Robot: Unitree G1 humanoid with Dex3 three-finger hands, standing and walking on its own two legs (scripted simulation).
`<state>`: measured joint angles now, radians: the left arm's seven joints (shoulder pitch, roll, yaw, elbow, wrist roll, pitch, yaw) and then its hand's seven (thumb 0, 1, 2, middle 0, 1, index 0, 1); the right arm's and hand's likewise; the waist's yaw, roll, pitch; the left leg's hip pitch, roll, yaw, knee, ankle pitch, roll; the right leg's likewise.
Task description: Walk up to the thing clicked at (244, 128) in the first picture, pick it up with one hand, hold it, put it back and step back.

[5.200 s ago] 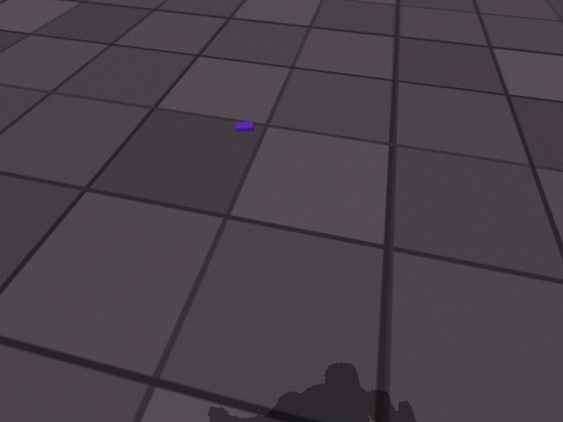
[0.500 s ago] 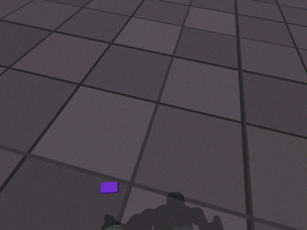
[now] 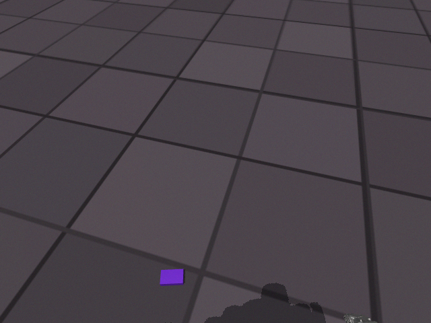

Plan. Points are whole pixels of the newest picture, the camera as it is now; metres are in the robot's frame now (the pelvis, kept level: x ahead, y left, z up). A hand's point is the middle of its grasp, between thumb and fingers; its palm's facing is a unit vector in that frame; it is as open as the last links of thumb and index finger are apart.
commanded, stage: walk up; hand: left
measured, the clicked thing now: (172, 277) +0.44 +0.22 -0.77
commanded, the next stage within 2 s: stand in 0.78 s
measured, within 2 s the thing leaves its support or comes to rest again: neither
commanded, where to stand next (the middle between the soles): +0.06 +0.00 m, yaw -1 degrees
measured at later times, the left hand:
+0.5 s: hand out of the picture +0.11 +0.25 -0.16, palm faces -0.02 -0.95 -0.31, open 7.4 cm
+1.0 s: hand out of the picture +0.09 +0.26 -0.16, palm faces -0.01 -0.94 -0.33, open 7.4 cm
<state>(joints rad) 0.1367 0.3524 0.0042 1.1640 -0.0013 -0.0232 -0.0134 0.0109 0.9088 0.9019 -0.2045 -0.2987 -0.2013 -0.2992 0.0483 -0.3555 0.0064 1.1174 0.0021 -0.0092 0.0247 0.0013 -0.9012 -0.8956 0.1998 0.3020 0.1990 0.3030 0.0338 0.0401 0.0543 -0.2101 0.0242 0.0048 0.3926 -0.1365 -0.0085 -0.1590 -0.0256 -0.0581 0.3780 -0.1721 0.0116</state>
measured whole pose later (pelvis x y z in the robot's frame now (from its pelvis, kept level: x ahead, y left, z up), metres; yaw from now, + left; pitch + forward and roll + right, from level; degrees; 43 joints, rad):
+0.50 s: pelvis +0.01 +0.01 +0.00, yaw +0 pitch -2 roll +0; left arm 0.06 0.34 0.01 1.16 0.00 -0.01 -0.01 0.01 0.91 0.90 -0.21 -0.30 -0.20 -0.30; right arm 0.09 -0.35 0.00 1.18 -0.01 -0.01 0.02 0.00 -0.90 -0.90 0.20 0.30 0.20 0.30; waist -0.01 -0.01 0.05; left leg -0.18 0.01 0.01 0.34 -0.13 0.00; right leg -0.13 -0.04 -0.05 0.32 -0.16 0.02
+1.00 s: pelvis +0.03 +0.01 +0.00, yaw +0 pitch -1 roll +0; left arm 0.11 0.34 0.01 1.17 0.01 -0.01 -0.01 0.01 0.91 0.90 -0.20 -0.30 -0.20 -0.30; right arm 0.07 -0.34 0.00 1.16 -0.01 -0.01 0.02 0.00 -0.90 -0.90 0.20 0.30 0.20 0.30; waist 0.00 0.00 0.03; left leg -0.17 0.00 0.01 0.33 -0.14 0.00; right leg -0.12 -0.05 -0.06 0.33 -0.18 0.02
